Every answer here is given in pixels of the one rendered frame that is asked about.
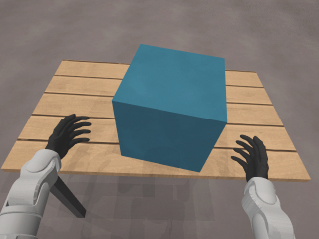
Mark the table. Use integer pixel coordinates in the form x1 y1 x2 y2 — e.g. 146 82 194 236
1 59 311 218

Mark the right robot hand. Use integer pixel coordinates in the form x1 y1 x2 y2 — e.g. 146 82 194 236
231 134 269 182

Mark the carton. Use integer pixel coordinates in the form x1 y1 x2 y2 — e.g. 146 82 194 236
112 44 228 173

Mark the robot right forearm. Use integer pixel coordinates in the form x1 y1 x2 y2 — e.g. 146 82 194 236
241 177 296 239

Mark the robot left forearm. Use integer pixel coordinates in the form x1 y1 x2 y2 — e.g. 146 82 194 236
0 149 62 239

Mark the left robot hand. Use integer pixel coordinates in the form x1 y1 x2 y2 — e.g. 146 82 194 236
45 114 92 160

